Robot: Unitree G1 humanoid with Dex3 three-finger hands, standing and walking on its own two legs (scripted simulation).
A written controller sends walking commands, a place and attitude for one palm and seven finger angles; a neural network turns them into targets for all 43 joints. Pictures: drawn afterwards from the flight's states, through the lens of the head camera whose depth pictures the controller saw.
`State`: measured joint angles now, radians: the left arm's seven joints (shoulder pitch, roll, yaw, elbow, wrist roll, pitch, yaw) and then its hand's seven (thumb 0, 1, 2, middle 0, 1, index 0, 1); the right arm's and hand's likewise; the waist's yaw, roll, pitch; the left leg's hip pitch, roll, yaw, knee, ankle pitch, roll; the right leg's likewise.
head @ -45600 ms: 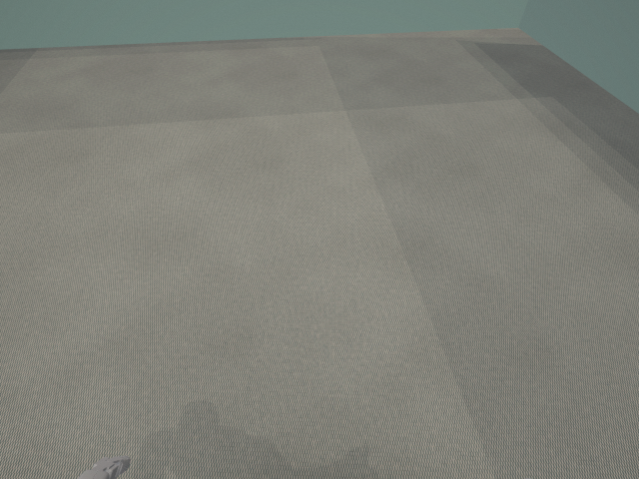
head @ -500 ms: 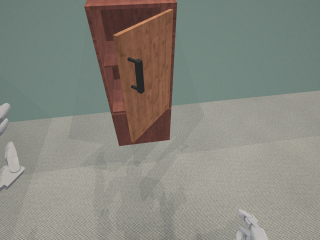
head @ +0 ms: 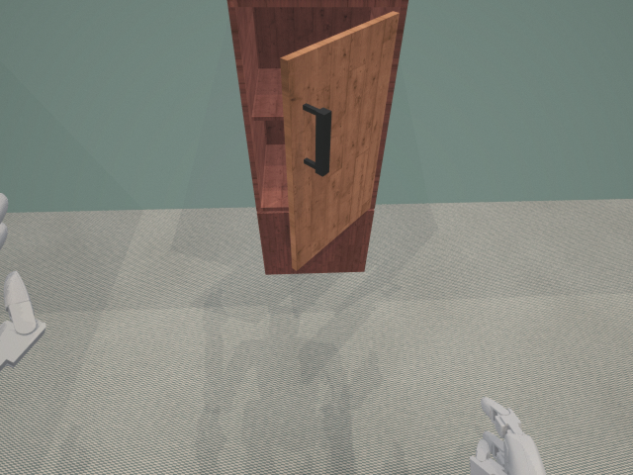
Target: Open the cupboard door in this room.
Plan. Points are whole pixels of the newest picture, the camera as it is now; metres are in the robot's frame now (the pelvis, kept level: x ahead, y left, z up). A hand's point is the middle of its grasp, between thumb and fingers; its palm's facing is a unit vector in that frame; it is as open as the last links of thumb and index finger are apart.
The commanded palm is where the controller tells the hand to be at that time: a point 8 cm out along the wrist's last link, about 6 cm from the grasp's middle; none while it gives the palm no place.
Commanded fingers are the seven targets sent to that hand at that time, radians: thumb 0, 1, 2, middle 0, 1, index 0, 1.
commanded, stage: stop stepping back and stand still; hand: left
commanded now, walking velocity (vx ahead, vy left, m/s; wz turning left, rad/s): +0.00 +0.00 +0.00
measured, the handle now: (315, 140) +0.74 +0.05 +0.04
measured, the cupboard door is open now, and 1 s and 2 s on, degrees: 46 46 46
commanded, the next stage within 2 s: let the arm hang, fingers relaxed in 0.10 s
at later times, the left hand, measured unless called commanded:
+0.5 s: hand out of the picture +0.04 +0.20 -0.16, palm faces +0.03 -0.98 -0.19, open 7.2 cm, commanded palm none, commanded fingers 0.00 0.90 0.90 -0.20 -0.30 -0.20 -0.30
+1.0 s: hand out of the picture -0.06 +0.22 -0.16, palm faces +0.06 -0.97 -0.23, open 7.4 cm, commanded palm none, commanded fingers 0.00 0.90 0.90 -0.20 -0.30 -0.20 -0.30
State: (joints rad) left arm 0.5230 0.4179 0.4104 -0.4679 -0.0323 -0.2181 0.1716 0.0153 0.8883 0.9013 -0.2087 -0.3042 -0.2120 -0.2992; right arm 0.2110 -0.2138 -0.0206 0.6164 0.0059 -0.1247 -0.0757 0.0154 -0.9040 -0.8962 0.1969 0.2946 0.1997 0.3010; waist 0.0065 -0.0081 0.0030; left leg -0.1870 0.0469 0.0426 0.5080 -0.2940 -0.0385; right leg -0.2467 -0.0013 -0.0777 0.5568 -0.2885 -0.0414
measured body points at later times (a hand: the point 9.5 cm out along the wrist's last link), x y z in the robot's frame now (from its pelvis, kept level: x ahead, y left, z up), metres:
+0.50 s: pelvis -0.02 +0.03 +0.00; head +0.02 +0.03 +0.44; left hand +0.04 +0.25 -0.14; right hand +0.06 -0.22 -0.14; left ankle -0.01 +0.14 -0.73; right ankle -0.01 -0.08 -0.73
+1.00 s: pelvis -0.04 +0.04 +0.01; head -0.03 +0.03 +0.46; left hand -0.06 +0.28 -0.14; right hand -0.05 -0.17 -0.16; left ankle -0.01 +0.14 -0.73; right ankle -0.01 -0.08 -0.73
